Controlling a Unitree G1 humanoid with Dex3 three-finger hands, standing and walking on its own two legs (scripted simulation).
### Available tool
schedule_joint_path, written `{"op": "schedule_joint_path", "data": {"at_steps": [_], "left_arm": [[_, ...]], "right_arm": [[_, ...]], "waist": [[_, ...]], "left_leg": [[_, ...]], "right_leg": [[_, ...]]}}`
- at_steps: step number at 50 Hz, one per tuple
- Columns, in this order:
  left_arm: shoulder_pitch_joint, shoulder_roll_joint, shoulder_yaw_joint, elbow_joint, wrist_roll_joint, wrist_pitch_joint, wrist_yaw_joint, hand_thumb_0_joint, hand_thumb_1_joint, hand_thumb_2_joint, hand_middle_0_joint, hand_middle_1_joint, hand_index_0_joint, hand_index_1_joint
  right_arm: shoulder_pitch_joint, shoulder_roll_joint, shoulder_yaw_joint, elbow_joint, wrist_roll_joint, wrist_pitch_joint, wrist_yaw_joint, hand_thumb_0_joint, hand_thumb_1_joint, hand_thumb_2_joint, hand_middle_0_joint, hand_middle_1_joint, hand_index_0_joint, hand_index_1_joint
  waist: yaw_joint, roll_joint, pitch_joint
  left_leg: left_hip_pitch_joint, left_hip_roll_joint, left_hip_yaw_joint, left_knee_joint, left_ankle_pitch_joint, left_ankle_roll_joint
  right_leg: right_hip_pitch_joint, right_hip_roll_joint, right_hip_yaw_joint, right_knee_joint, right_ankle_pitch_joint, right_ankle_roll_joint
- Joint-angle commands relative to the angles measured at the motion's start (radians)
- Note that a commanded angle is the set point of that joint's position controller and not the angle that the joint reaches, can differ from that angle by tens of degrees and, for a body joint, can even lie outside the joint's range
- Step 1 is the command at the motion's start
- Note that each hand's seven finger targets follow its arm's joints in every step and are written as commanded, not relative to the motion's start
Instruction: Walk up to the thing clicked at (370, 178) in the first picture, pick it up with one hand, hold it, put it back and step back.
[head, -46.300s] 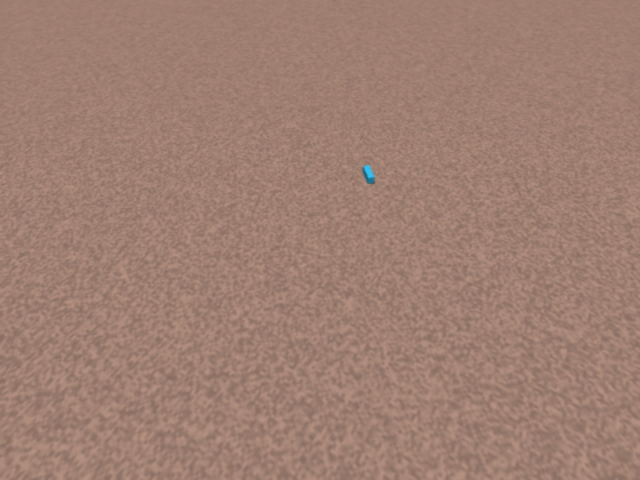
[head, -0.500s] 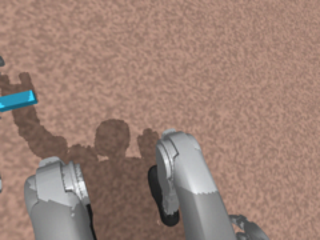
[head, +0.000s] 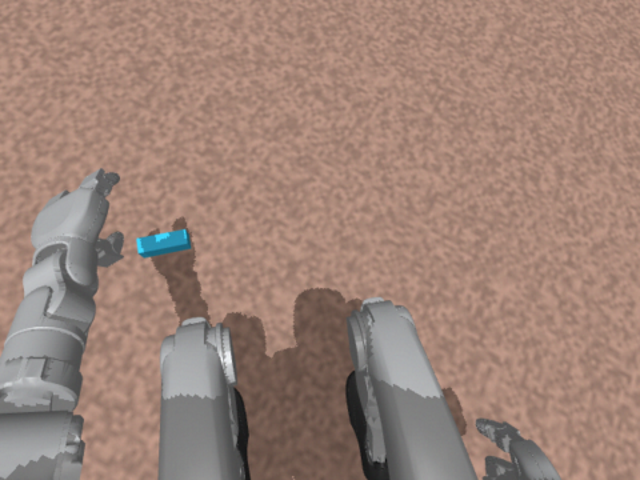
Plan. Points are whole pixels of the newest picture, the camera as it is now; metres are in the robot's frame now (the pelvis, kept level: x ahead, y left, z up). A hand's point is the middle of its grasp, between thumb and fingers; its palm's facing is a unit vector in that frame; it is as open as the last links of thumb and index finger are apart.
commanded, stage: home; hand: left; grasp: from above
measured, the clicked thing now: (164, 243) +0.51 +0.27 -0.40
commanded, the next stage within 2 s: none
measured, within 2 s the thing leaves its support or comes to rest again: neither
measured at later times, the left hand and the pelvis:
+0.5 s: hand (39, 364) +0.27 +0.22 +0.09, palm faces +0.03 -0.94 -0.35, open 7.4 cm; pelvis +0.03 +0.00 +0.19, yaw +6 degrees
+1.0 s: hand out of the picture +0.22 +0.21 +0.25, palm faces +0.19 -0.96 -0.20, open 7.4 cm; pelvis +0.08 +0.01 +0.30, yaw +8 degrees
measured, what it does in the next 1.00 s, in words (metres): rises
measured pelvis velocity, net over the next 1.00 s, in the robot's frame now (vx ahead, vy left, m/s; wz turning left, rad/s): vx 0.08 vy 0.01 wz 0.14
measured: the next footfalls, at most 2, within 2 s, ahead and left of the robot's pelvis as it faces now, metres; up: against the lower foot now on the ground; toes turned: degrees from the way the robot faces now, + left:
none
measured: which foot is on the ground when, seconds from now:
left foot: down 0.00-1.00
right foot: down 0.00-1.00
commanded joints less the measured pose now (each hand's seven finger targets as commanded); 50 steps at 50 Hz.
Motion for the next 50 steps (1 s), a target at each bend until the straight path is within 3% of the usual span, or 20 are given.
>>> {"op": "schedule_joint_path", "data": {"at_steps": [1, 4, 6, 8, 10, 12, 13, 17, 20, 22, 23, 25, 28, 35, 41, 50], "left_arm": [[-0.101, 0.158, 0.042, -0.391, -0.152, 0.018, -0.011, 0.0, 0.9, 0.9, -0.2, -0.299, -0.2, -0.299], [-0.025, 0.119, 0.035, -0.491, -0.225, 0.04, -0.004, 0.0, 0.9, 0.9, -0.2, -0.299, -0.2, -0.299], [0.049, 0.069, 0.022, -0.514, -0.268, 0.06, 0.003, 0.0, 0.9, 0.9, -0.2, -0.298, -0.2, -0.299], [0.089, 0.074, 0.043, -0.599, -0.314, 0.08, 0.014, 0.0, 0.9, 0.899, -0.2, -0.298, -0.2, -0.298], [0.169, 0.019, 0.014, -0.617, -0.358, 0.11, 0.017, 0.0, 0.9, 0.899, -0.2, -0.298, -0.2, -0.298], [0.222, 0.015, 0.035, -0.663, -0.414, 0.141, 0.026, 0.0, 0.899, 0.899, -0.2, -0.298, -0.2, -0.298], [0.273, -0.023, 0.018, -0.644, -0.441, 0.158, 0.026, 0.0, 0.899, 0.899, -0.2, -0.298, -0.2, -0.298], [0.376, -0.059, 0.018, -0.707, -0.551, 0.205, 0.027, 0.0, 0.9, 0.899, -0.2, -0.298, -0.2, -0.298], [0.456, -0.074, 0.038, -0.775, -0.628, 0.235, 0.033, 0.0, 0.9, 0.9, -0.2, -0.298, -0.2, -0.299], [0.536, -0.11, 0.031, -0.787, -0.659, 0.257, 0.038, 0.0, 0.9, 0.9, -0.2, -0.299, -0.2, -0.299], [0.562, -0.109, 0.049, -0.805, -0.675, 0.267, 0.041, 0.0, 0.9, 0.9, -0.2, -0.299, -0.2, -0.299], [0.629, -0.152, 0.035, -0.817, -0.702, 0.29, 0.037, 0.0, 0.9, 0.9, -0.2, -0.299, -0.2, -0.299], [0.709, -0.171, 0.057, -0.864, -0.749, 0.32, 0.036, 0.0, 0.9, 0.9, -0.2, -0.299, -0.2, -0.299], [0.92, -0.218, 0.06, -0.988, -0.795, 0.362, 0.022, 0.0, 0.9, 0.9, -0.2, -0.3, -0.2, -0.3], [1.073, -0.248, 0.039, -1.086, -0.792, 0.378, 0.005, 0.0, 0.9, 0.9, -0.2, -0.301, -0.2, -0.301], [1.093, -0.247, 0.027, -1.119, -0.784, 0.377, -0.031, 0.0, 0.9, 0.9, -0.2, -0.3, -0.2, -0.3]], "right_arm": [[0.096, -0.187, -0.105, -0.112, 0.03, -0.03, -0.031, 0.0, -0.9, -0.9, 0.2, 0.3, 0.2, 0.3], [0.06, -0.174, -0.105, -0.125, 0.045, -0.048, -0.055, 0.0, -0.9, -0.9, 0.2, 0.3, 0.2, 0.3], [0.043, -0.168, -0.101, -0.123, 0.05, -0.063, -0.074, 0.0, -0.899, -0.9, 0.2, 0.3, 0.2, 0.3], [0.018, -0.163, -0.099, -0.126, 0.056, -0.083, -0.093, 0.0, -0.899, -0.9, 0.2, 0.3, 0.2, 0.3], [-0.008, -0.157, -0.095, -0.133, 0.064, -0.101, -0.112, 0.0, -0.899, -0.9, 0.2, 0.3, 0.2, 0.3], [-0.031, -0.15, -0.091, -0.139, 0.069, -0.117, -0.13, 0.0, -0.899, -0.9, 0.2, 0.3, 0.2, 0.3], [-0.034, -0.145, -0.087, -0.133, 0.07, -0.124, -0.137, 0.0, -0.899, -0.9, 0.2, 0.3, 0.2, 0.3], [-0.061, -0.128, -0.072, -0.153, 0.074, -0.157, -0.163, 0.0, -0.899, -0.9, 0.2, 0.3, 0.2, 0.3], [-0.063, -0.11, -0.06, -0.177, 0.076, -0.179, -0.18, 0.0, -0.899, -0.9, 0.2, 0.3, 0.2, 0.3], [-0.054, -0.093, -0.051, -0.182, 0.077, -0.191, -0.193, 0.0, -0.9, -0.9, 0.2, 0.3, 0.2, 0.3], [-0.044, -0.09, -0.046, -0.183, 0.078, -0.196, -0.199, 0.0, -0.9, -0.9, 0.2, 0.3, 0.2, 0.3], [-0.024, -0.082, -0.04, -0.18, 0.079, -0.206, -0.216, 0.0, -0.9, -0.9, 0.2, 0.3, 0.2, 0.3], [-0.008, -0.073, -0.03, -0.19, 0.081, -0.222, -0.244, 0.0, -0.9, -0.9, 0.2, 0.3, 0.2, 0.3], [0.049, -0.056, -0.023, -0.22, 0.073, -0.259, -0.288, 0.0, -0.901, -0.899, 0.2, 0.299, 0.2, 0.299], [0.062, -0.045, -0.028, -0.247, 0.061, -0.285, -0.304, 0.0, -0.901, -0.899, 0.199, 0.299, 0.199, 0.299], [0.046, -0.065, -0.038, -0.268, 0.048, -0.324, -0.308, 0.0, -0.901, -0.899, 0.2, 0.299, 0.2, 0.299]], "waist": [[0.021, 0.077, -0.625], [0.034, 0.105, -0.606], [0.027, 0.104, -0.553], [0.048, 0.149, -0.563], [0.038, 0.139, -0.516], [0.049, 0.126, -0.513], [0.037, 0.108, -0.474], [0.037, 0.099, -0.405], [0.049, 0.084, -0.398], [0.04, 0.045, -0.359], [0.051, 0.046, -0.367], [0.04, 0.044, -0.349], [0.046, 0.024, -0.327], [0.061, 0.029, -0.253], [0.074, 0.031, -0.158], [0.072, -0.03, -0.052]], "left_leg": [[0.532, -0.023, 0.069, -0.349, 0.097, 0.055], [0.646, -0.017, 0.055, -0.438, 0.053, 0.046], [0.694, -0.016, 0.044, -0.5, 0.025, 0.041], [0.779, -0.014, 0.033, -0.563, 0.017, 0.035], [0.82, -0.015, 0.021, -0.622, -0.011, 0.032], [0.877, -0.018, 0.026, -0.66, -0.001, 0.031], [0.889, -0.019, 0.027, -0.685, 0.002, 0.031], [0.975, -0.02, 0.023, -0.779, -0.008, 0.032], [1.042, -0.024, 0.035, -0.838, 0.029, 0.033], [1.066, -0.028, 0.051, -0.872, 0.072, 0.036], [1.103, -0.029, 0.054, -0.895, 0.1, 0.035], [1.161, -0.028, 0.053, -0.938, 0.174, 0.033], [1.23, -0.032, 0.063, -0.99, 0.274, 0.033], [1.401, -0.04, 0.083, -1.127, 0.431, 0.029], [1.484, -0.04, 0.086, -1.223, 0.47, 0.023], [1.502, -0.043, 0.089, -1.275, 0.406, 0.03]], "right_leg": [[0.46, 0.019, -0.043, -0.364, 0.173, -0.072], [0.48, 0.014, -0.04, -0.418, 0.145, -0.072], [0.494, 0.008, -0.035, -0.46, 0.127, -0.071], [0.538, 0.002, -0.028, -0.494, 0.129, -0.07], [0.563, 0.001, -0.025, -0.539, 0.109, -0.068], [0.616, -0.001, -0.012, -0.6, 0.106, -0.067], [0.637, -0.004, -0.009, -0.625, 0.105, -0.066], [0.719, -0.007, 0.001, -0.721, 0.093, -0.064], [0.83, -0.009, 0.01, -0.802, 0.113, -0.063], [0.907, -0.008, 0.016, -0.869, 0.139, -0.061], [0.948, -0.009, 0.018, -0.89, 0.163, -0.061], [1.005, -0.008, 0.012, -0.926, 0.23, -0.06], [1.109, -0.008, 0.006, -0.992, 0.319, -0.056], [1.294, -0.006, -0.009, -1.139, 0.457, -0.049], [1.366, 0.003, -0.031, -1.224, 0.474, -0.051], [1.376, -0.001, -0.045, -1.277, 0.41, -0.041]]}}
